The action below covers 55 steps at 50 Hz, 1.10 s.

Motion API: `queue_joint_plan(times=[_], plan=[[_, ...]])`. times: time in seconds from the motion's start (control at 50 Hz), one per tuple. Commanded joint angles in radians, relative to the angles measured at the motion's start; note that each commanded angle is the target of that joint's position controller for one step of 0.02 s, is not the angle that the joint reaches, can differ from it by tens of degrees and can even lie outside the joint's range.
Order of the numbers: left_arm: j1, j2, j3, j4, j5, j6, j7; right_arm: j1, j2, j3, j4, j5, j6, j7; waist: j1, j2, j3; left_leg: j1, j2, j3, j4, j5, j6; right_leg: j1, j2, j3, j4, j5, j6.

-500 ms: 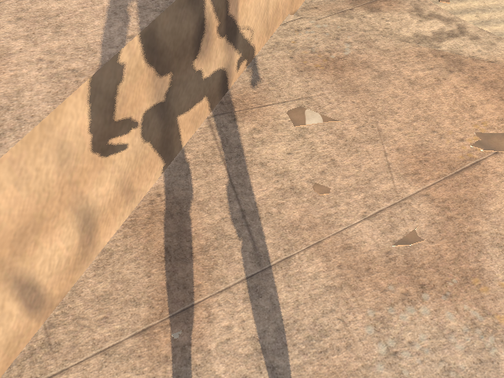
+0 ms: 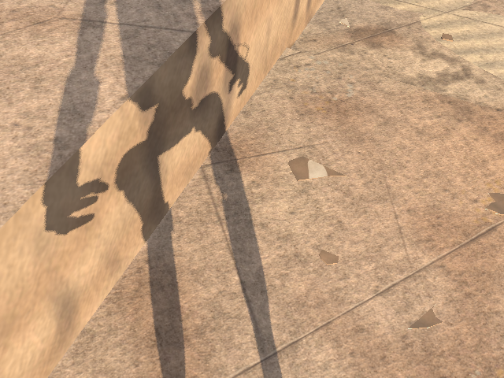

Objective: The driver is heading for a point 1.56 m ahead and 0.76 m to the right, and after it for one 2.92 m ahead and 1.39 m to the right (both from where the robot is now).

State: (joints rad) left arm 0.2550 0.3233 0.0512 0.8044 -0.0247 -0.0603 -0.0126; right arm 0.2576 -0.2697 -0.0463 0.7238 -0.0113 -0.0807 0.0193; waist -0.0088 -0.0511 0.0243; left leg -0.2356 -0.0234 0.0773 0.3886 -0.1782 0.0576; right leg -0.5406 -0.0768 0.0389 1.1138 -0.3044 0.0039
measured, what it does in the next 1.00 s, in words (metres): walks ahead, turning right: right foot, then left foot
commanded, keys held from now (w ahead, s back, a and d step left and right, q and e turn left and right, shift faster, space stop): w+e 1.00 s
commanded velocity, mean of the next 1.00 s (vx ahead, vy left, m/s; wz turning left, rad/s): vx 0.50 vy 0.00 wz -0.52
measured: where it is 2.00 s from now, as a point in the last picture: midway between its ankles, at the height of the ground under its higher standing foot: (403, 239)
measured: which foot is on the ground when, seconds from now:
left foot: down 0.00-0.36, up 0.38-0.80, down 0.82-1.00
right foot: up 0.00-0.34, down 0.36-0.82, up 0.84-1.00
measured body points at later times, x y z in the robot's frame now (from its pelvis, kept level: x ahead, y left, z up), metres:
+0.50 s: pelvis +0.28 -0.07 -0.01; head +0.31 -0.09 +0.44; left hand +0.48 +0.16 -0.11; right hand +0.31 -0.37 -0.12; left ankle +0.23 +0.10 -0.65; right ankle +0.30 -0.15 -0.74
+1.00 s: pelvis +0.56 -0.11 +0.00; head +0.58 -0.11 +0.45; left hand +0.81 +0.06 -0.11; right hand +0.50 -0.40 -0.10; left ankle +0.63 -0.03 -0.74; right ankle +0.45 -0.21 -0.66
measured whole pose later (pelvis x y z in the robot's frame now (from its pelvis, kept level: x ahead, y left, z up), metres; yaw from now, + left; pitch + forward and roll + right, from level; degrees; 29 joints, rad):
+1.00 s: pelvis +0.56 -0.11 +0.00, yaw -35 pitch +1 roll +1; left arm 0.29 0.32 0.07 0.68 -0.03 -0.01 0.01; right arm 0.24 -0.26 -0.05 0.74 -0.02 -0.10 0.00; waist -0.02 -0.05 0.02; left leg -0.24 -0.02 0.06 0.42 -0.19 0.02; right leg -0.52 -0.03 0.07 1.16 -0.32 0.00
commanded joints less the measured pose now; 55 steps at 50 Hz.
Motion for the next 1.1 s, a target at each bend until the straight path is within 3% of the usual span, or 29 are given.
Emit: queue_joint_plan(times=[0.02, 0.14, 0.24, 0.3, 0.32, 0.34, 0.36, 0.38, 0.4, 0.42, 0.44, 0.46, 0.48, 0.52, 0.56, 0.64, 0.68, 0.74, 0.78, 0.8, 0.82, 0.84, 0.86, 0.88, 0.9, 0.92, 0.98, 1.04, 1.1], plan=[[0.018, 0.041, 0.012, -0.059, 0.003, 0.013, 0.004, -0.015, -0.122, -0.035, -0.033, -0.010, -0.036, -0.008, 0.013, 0.126, -0.017, 0.089, 0.281, -0.193, -0.257, 0.150, 0.159, -0.136, -0.052, 0.074, -0.028, 0.115, 0.018], [-0.141, 0.009, 0.002, -0.114, 0.012, 0.005, -0.019, 0.019, -0.159, -0.042, 0.018, -0.005, -0.034, -0.028, -0.037, 0.097, 0.031, 0.135, 0.249, 0.004, -0.279, 0.231, 0.107, -0.140, -0.022, 0.018, -0.348, 0.402, 0.012], [-0.280, -0.001, -0.007, -0.190, 0.008, 0.000, -0.057, 0.104, -0.185, -0.050, 0.073, 0.012, 0.001, -0.034, -0.083, 0.086, 0.075, 0.312, 0.301, 0.062, -0.214, 0.336, 0.089, -0.195, -0.001, -0.049, -0.485, 0.328, -0.035], [-0.239, 0.033, 0.012, -0.210, 0.007, 0.003, -0.072, 0.086, -0.218, -0.059, 0.072, 0.017, 0.029, -0.045, -0.032, 0.138, 0.012, 0.372, 0.305, 0.107, -0.050, 0.766, 0.055, -0.078, 0.070, -0.129, -0.491, 0.174, -0.086], [-0.165, 0.059, 0.027, -0.200, 0.006, 0.006, -0.070, 0.079, -0.232, -0.063, 0.068, 0.018, 0.038, -0.053, 0.013, 0.158, -0.038, 0.369, 0.302, 0.119, 0.068, 0.927, 0.044, 0.023, 0.109, -0.155, -0.483, 0.121, -0.109], [-0.029, 0.101, 0.053, -0.169, 0.003, 0.010, -0.062, 0.061, -0.236, -0.064, 0.060, 0.024, 0.046, -0.058, 0.093, 0.146, -0.108, 0.307, 0.279, 0.137, 0.253, 0.967, 0.020, 0.216, 0.149, -0.160, -0.532, 0.141, -0.143], [0.137, 0.171, 0.088, -0.131, 0.003, 0.020, -0.041, 0.059, -0.225, -0.056, 0.044, 0.020, 0.040, -0.063, 0.175, 0.084, -0.195, 0.098, 0.241, 0.139, 0.522, 0.752, -0.021, 0.520, 0.102, -0.039, -0.579, 0.190, -0.194], [0.145, 0.289, 0.109, -0.130, -0.002, 0.023, -0.024, 0.171, -0.066, -0.007, -0.008, -0.017, 0.008, -0.041, 0.065, -0.197, -0.286, -0.396, 0.048, 0.094, 0.907, -0.246, -0.091, 0.923, -0.174, 0.494, -0.595, 0.139, -0.383], [0.180, 0.228, 0.090, -0.158, 0.004, 0.013, -0.020, 0.090, -0.122, -0.007, -0.020, 0.013, -0.040, -0.023, 0.129, -0.110, -0.445, -0.533, -0.022, -0.150, 1.060, -0.425, -0.089, 1.014, -0.272, 0.815, -0.764, 0.045, -0.465], [0.147, 0.178, 0.075, -0.152, 0.011, 0.004, -0.020, -0.025, -0.182, -0.026, -0.055, 0.051, -0.062, -0.013, 0.150, -0.052, -0.308, -0.614, 0.039, -0.188, 1.045, -0.327, -0.065, 0.925, -0.236, 0.654, -0.796, 0.091, -0.398], [0.085, 0.148, 0.067, -0.157, 0.005, -0.001, -0.018, -0.049, -0.170, -0.018, -0.068, 0.046, -0.072, -0.016, 0.105, 0.014, -0.201, -0.591, 0.081, -0.178, 0.950, -0.238, -0.053, 0.765, -0.190, 0.526, -0.799, 0.165, -0.357], [0.013, 0.117, 0.057, -0.170, 0.005, -0.002, -0.016, -0.051, -0.167, -0.022, -0.058, 0.019, -0.071, -0.023, 0.055, 0.056, -0.125, -0.528, 0.114, -0.170, 0.855, -0.197, -0.061, 0.607, -0.150, 0.430, -0.811, 0.274, -0.329], [-0.029, 0.085, 0.046, -0.185, 0.014, -0.001, -0.011, -0.034, -0.175, -0.030, -0.053, 0.008, -0.059, -0.026, 0.018, 0.043, -0.096, -0.450, 0.137, -0.174, 0.799, -0.174, -0.070, 0.497, -0.122, 0.369, -0.835, 0.346, -0.319], [-0.053, 0.088, 0.047, -0.194, 0.018, -0.003, -0.005, -0.007, -0.149, -0.029, -0.054, -0.001, -0.033, -0.024, -0.017, 0.023, -0.073, -0.382, 0.138, -0.158, 0.719, -0.152, -0.098, 0.378, -0.093, 0.325, -0.874, 0.402, -0.326], [-0.038, 0.116, 0.054, -0.185, 0.015, -0.005, 0.006, -0.041, -0.119, -0.019, -0.067, -0.007, -0.019, -0.026, -0.016, 0.021, -0.046, -0.362, 0.125, -0.131, 0.601, -0.089, -0.126, 0.291, -0.066, 0.259, -0.890, 0.445, -0.318], [0.019, 0.141, 0.063, -0.162, 0.003, 0.008, 0.024, -0.205, -0.078, 0.001, -0.101, -0.002, -0.024, -0.016, 0.054, -0.013, -0.028, -0.264, 0.059, -0.112, 0.272, 0.210, -0.140, 0.226, 0.009, 0.190, -0.866, 0.314, -0.243], [0.062, 0.146, 0.065, -0.146, 0.000, 0.015, 0.026, -0.256, -0.093, -0.003, -0.115, 0.013, -0.030, -0.008, 0.077, -0.026, -0.033, -0.229, 0.034, -0.124, 0.195, 0.257, -0.138, 0.252, -0.008, 0.235, -0.845, 0.245, -0.227], [0.084, 0.132, 0.063, -0.136, -0.004, 0.021, 0.029, -0.259, -0.138, -0.022, -0.123, 0.021, -0.040, 0.001, 0.063, -0.049, -0.037, -0.203, 0.032, -0.166, 0.122, 0.189, -0.108, 0.342, -0.048, 0.336, -0.761, 0.166, -0.202], [0.063, 0.121, 0.062, -0.142, 0.001, 0.025, 0.029, -0.184, -0.156, -0.038, -0.106, 0.022, -0.049, 0.000, 0.013, -0.074, -0.047, -0.105, 0.031, -0.153, 0.085, 0.124, -0.069, 0.353, -0.045, 0.372, -0.686, 0.168, -0.175], [0.063, 0.087, 0.050, -0.146, 0.005, 0.024, 0.027, -0.100, -0.178, -0.052, -0.087, 0.014, -0.053, -0.006, -0.030, -0.066, -0.093, 0.032, 0.050, -0.154, 0.064, 0.110, -0.039, 0.325, -0.002, 0.347, -0.589, 0.190, -0.145], [0.073, 0.021, 0.027, -0.161, 0.018, 0.020, 0.023, 0.036, -0.229, -0.067, -0.077, -0.003, -0.056, -0.015, -0.085, 0.038, -0.218, 0.262, 0.209, -0.303, 0.067, 0.038, 0.024, 0.227, 0.062, 0.266, -0.324, 0.082, -0.106], [0.204, -0.031, 0.009, -0.196, -0.012, 0.013, 0.025, 0.118, -0.313, -0.087, -0.041, -0.014, -0.042, -0.010, -0.033, 0.383, -0.336, 0.551, 0.430, -0.773, -0.045, -0.227, 0.185, -0.098, 0.190, 0.131, 0.003, -0.286, -0.046], [0.194, 0.079, 0.026, -0.174, -0.022, 0.013, 0.029, 0.099, -0.220, -0.068, -0.051, 0.007, -0.039, -0.005, -0.052, 0.304, -0.278, 0.526, 0.446, -0.878, -0.099, -0.461, 0.181, -0.231, 0.113, 0.150, 0.140, -0.265, -0.030], [0.090, 0.134, 0.044, -0.179, -0.012, 0.020, 0.028, 0.061, -0.166, -0.054, -0.060, 0.005, -0.035, -0.010, -0.080, 0.213, -0.158, 0.418, 0.403, -0.720, -0.109, -0.419, 0.138, -0.261, 0.080, 0.137, 0.181, -0.169, -0.024], [0.047, 0.127, 0.045, -0.185, -0.003, 0.026, 0.032, 0.017, -0.149, -0.045, -0.061, -0.003, -0.030, -0.013, -0.067, 0.152, -0.096, 0.314, 0.358, -0.582, -0.113, -0.276, 0.110, -0.236, 0.044, 0.106, 0.171, -0.093, -0.016], [0.015, 0.115, 0.047, -0.194, 0.002, 0.024, 0.030, -0.010, -0.127, -0.038, -0.050, -0.009, -0.023, -0.015, -0.054, 0.146, -0.047, 0.237, 0.316, -0.480, -0.130, -0.147, 0.106, -0.219, 0.020, 0.100, 0.131, -0.044, -0.011], [0.021, 0.063, 0.044, -0.201, -0.014, 0.034, 0.018, -0.025, -0.102, -0.033, -0.031, -0.003, -0.028, -0.023, -0.021, 0.179, -0.017, 0.144, 0.269, -0.307, -0.192, -0.008, 0.104, -0.151, -0.021, 0.071, 0.055, 0.009, -0.003], [-0.037, 0.024, 0.031, -0.231, -0.006, 0.039, 0.013, -0.010, -0.140, -0.048, 0.000, 0.002, -0.031, -0.027, -0.022, 0.133, 0.005, 0.148, 0.294, -0.225, -0.235, 0.083, 0.136, -0.197, -0.036, 0.060, -0.055, 0.073, 0.014], [-0.086, 0.015, 0.025, -0.240, -0.005, 0.034, -0.001, -0.017, -0.161, -0.054, 0.019, 0.002, -0.024, -0.029, -0.031, 0.117, 0.009, 0.176, 0.281, -0.111, -0.239, 0.181, 0.127, -0.187, -0.036, 0.038, -0.204, 0.217, 0.013]])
